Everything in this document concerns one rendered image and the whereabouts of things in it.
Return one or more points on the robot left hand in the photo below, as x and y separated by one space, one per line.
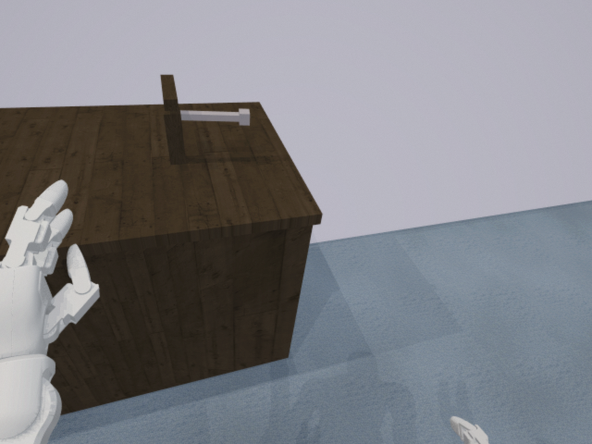
33 238

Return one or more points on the tap lever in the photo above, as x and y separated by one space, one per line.
243 116

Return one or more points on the robot left forearm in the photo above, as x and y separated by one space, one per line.
30 406

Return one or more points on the robot right hand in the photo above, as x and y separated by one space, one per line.
469 434

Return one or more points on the counter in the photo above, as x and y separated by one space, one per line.
197 233

